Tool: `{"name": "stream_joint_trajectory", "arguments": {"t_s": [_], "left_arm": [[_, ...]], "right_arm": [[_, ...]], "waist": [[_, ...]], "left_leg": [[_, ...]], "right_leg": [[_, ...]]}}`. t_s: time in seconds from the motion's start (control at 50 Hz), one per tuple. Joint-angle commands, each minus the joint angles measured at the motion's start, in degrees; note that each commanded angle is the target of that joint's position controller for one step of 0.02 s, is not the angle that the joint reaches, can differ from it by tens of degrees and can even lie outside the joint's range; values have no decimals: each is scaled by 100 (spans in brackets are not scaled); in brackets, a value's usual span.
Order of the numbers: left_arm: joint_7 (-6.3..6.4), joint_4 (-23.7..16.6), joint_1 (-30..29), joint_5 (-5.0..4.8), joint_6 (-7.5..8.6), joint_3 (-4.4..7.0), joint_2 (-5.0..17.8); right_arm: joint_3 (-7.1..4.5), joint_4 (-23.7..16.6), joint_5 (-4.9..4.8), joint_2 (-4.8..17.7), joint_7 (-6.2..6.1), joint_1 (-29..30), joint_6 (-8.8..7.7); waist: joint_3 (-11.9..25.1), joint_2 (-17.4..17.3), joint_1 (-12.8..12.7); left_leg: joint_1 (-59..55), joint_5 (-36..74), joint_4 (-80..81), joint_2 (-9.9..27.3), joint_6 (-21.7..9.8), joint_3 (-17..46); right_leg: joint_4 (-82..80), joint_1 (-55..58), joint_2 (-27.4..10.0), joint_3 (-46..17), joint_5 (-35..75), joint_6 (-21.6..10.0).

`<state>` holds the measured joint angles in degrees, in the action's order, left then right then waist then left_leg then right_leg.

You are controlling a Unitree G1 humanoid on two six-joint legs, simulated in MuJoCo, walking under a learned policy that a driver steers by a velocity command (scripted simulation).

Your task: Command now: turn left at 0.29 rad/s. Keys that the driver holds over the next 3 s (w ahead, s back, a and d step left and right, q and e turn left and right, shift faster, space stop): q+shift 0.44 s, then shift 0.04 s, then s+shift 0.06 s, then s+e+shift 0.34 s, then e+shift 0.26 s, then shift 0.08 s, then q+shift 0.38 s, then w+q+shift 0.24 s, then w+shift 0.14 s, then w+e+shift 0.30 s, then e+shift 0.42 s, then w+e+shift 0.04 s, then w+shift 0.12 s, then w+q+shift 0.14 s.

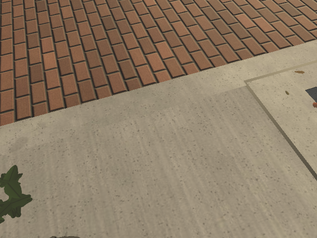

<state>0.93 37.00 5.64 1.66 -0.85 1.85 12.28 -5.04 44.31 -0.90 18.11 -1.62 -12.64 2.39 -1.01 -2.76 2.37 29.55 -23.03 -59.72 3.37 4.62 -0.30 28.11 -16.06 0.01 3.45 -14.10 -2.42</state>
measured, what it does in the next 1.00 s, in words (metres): steps on the spot: left foot, then right foot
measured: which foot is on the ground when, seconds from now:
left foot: up 0.00-0.30, down 0.32-1.00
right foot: down 0.00-0.32, up 0.34-0.96, down 0.98-1.00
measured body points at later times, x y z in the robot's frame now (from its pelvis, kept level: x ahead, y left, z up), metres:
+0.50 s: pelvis +0.00 +0.06 +0.00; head +0.04 +0.11 +0.45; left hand +0.06 +0.39 -0.10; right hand +0.24 -0.17 -0.07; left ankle -0.03 +0.13 -0.74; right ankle +0.05 -0.10 -0.64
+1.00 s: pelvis -0.02 -0.01 -0.02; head +0.03 -0.01 +0.43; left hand -0.04 +0.28 -0.13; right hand +0.26 -0.18 -0.12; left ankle -0.03 +0.13 -0.74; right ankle -0.02 -0.14 -0.74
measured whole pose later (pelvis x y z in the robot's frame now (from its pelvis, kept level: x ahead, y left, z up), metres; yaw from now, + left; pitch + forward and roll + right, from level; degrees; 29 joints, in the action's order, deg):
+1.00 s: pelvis -0.02 -0.01 -0.02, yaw +13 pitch +0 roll +1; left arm 0.0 42.3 17.6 -1.9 -2.9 4.2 16.7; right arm -2.7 40.0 -0.2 13.3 -4.5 1.2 4.6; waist -5.6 -1.3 -4.3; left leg 19.6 -16.8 -36.9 4.7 0.8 -6.3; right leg 38.1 -15.1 -2.3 0.0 -20.7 2.4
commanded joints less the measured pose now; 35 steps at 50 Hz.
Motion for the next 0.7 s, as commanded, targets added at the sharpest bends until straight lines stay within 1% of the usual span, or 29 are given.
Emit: {"name": "stream_joint_trajectory", "arguments": {"t_s": [0.02, 0.06, 0.1, 0.14, 0.18, 0.24, 0.26, 0.28, 0.3, 0.32, 0.34, 0.36, 0.38, 0.4, 0.42, 0.44, 0.46, 0.48, 0.5, 0.54, 0.56, 0.62, 0.64, 0.66, 0.68, 0.7], "left_arm": [[148, -220, -90, 6, 48, 339, 1090], [194, -141, -16, -24, 6, 359, 1069], [199, -89, -65, -34, 1, 375, 1035], [183, -59, -156, -41, 4, 407, 1049], [159, -37, -218, -67, 0, 454, 1105], [119, 4, -245, -163, -2, 527, 1217], [97, 16, -285, -215, -5, 546, 1242], [74, 45, -331, -276, -13, 557, 1234], [38, 169, -135, -315, -21, 556, 1128], [-1, 202, 18, -222, -13, 531, 934], [6, -275, -530, 19, 37, 409, 643], [23, -350, -970, -4, 80, 443, 820], [26, -364, -1007, -142, 103, 466, 904], [69, -266, -872, -162, 128, 479, 909], [121, -204, -765, -97, 134, 509, 1025], [132, -159, -652, -74, 134, 538, 1077], [109, -63, -476, -90, 126, 528, 1049], [89, 28, -333, -112, 115, 504, 985], [95, 81, -304, -139, 92, 477, 927], [135, 123, -313, -162, 46, 422, 827], [150, 198, -187, -182, 12, 406, 833], [197, 424, 156, -273, -107, 399, 939], [216, 459, 216, -308, -137, 413, 996], [232, 471, 248, -351, -154, 438, 1069], [244, 473, 297, -387, -168, 470, 1147], [253, 471, 383, -403, -186, 505, 1223]], "right_arm": [[-66, -549, -31, 471, -17, 276, -14], [-68, -658, -38, 455, 6, 302, 29], [-68, -748, -26, 386, 34, 298, 65], [-61, -833, -14, 299, 78, 275, 82], [-64, -915, -21, 251, 137, 234, 90], [-94, -1054, -53, 242, 237, 185, 127], [-112, -1078, -62, 237, 267, 117, 152], [-140, -1059, -65, 229, 280, -45, 173], [-208, -1004, -47, 333, 239, -289, 173], [-407, -967, -29, 892, 134, -668, 139], [-562, -1127, 93, 1716, 74, -755, 52], [-491, -1202, 251, 1468, 157, -901, -133], [-430, -1177, 217, 1340, 166, -663, -259], [-405, -1202, 74, 1214, 112, -312, -298], [-338, -1275, -51, 1020, 52, 28, -259], [-281, -1358, -85, 914, -10, 249, -208], [-245, -1422, -37, 858, -50, 338, -175], [-221, -1444, 4, 822, -75, 325, -166], [-206, -1455, 41, 829, -85, 313, -165], [-198, -1385, 74, 880, -108, 159, -135], [-163, -1357, 100, 839, -120, 191, -110], [2, -1285, 218, 578, -114, 426, -57], [43, -1229, 243, 527, -113, 480, -39], [62, -1167, 260, 500, -131, 510, -17], [78, -1122, 279, 478, -162, 576, 5], [91, -1101, 281, 471, -194, 694, 25]], "waist": [[446, 1068, -285], [328, 982, -359], [230, 931, -361], [225, 892, -325], [314, 893, -289], [480, 965, -236], [528, 961, -168], [581, 909, -45], [620, 665, 45], [655, -381, 105], [614, -1985, 47], [1311, -1061, 412], [1105, -620, 237], [842, -255, 5], [706, -119, -150], [718, -176, -286], [815, -225, -344], [918, -202, -339], [884, -199, -305], [834, -229, -203], [859, -271, -204], [855, -369, -175], [780, -396, -154], [669, -411, -105], [560, -408, -81], [485, -434, -112]], "left_leg": [[49, 131, 213, 78, 37, 63], [313, 13, 227, 208, 33, 78], [392, -69, 309, 300, 6, 40], [265, -134, 519, 333, -50, -66], [26, -159, 825, 300, -135, -229], [-333, -104, 1450, 200, -328, -445], [-544, 78, 1813, 136, -420, -543], [-915, 487, 2356, 4, -544, -678], [-1477, 1146, 2976, -167, -740, -605], [-2458, 3135, 3514, 288, -1152, 476], [-3327, 5174, 3653, 1673, -2311, 3027], [-3368, 4774, 3834, 1934, -2818, 3316], [-3278, 4254, 3886, 1675, -2579, 2836], [-3078, 3797, 3852, 1320, -2218, 2423], [-2888, 3625, 3833, 1150, -1972, 2213], [-2599, 3698, 3847, 978, -1856, 2033], [-2527, 3893, 3831, 908, -1817, 1879], [-2548, 4034, 3801, 858, -1799, 1752], [-2548, 4509, 3710, 849, -1775, 1667], [-2589, 5441, 3513, 868, -1767, 1603], [-2630, 5762, 3447, 912, -1773, 1502], [-2435, 6119, 3412, 1003, -1831, 1275], [-2377, 6118, 3415, 1038, -1883, 1229], [-2358, 6077, 3399, 1097, -1953, 1206], [-2356, 5986, 3372, 1186, -2013, 1176], [-2378, 5888, 3347, 1287, -2061, 1166]], "right_leg": [[-979, 573, -1669, -690, 1918, -1090], [-1099, 774, -1930, -841, 1462, -1199], [-1152, 835, -2033, -781, 1323, -1212], [-1108, 852, -2048, -567, 1526, -1178], [-975, 908, -2063, -325, 1947, -1113], [-656, 1119, -2144, -38, 2379, -892], [-470, 1136, -2138, 98, 2394, -755], [-158, 1042, -2064, 311, 2278, -544], [402, 748, -1823, 591, 1833, -214], [1768, -280, -1240, 992, 652, 270], [3518, -2464, -153, 808, -2392, 840], [4483, -2724, 3, -489, -2745, 789], [4632, -2885, -70, -737, -2263, 649], [4404, -2945, -158, -837, -1657, 559], [4116, -2940, -225, -891, -1200, 536], [3985, -2617, -187, -895, -915, 547], [3991, -2416, -94, -809, -671, 590], [3866, -2278, -54, -768, -511, 639], [3710, -2191, -12, -753, -459, 697], [3541, -2110, 67, -756, -543, 807], [3589, -2069, 60, -729, -603, 848], [3896, -1729, 26, -695, -830, 895], [4020, -1670, 93, -764, -943, 888], [4164, -1682, 247, -974, -1062, 876], [4314, -1734, 405, -1209, -1169, 879], [4457, -1804, 480, -1330, -1249, 907]]}}
Next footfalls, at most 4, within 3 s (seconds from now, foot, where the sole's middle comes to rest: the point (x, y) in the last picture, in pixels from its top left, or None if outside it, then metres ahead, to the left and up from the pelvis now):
0.32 left None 0.01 0.14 -0.78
0.98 right None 0.02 -0.14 -0.78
1.44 left None -0.04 0.10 -0.78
1.76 right None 0.00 -0.14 -0.78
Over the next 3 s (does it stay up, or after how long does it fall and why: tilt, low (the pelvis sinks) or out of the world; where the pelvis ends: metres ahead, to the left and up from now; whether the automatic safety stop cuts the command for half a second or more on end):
stays up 0.53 0.26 0.01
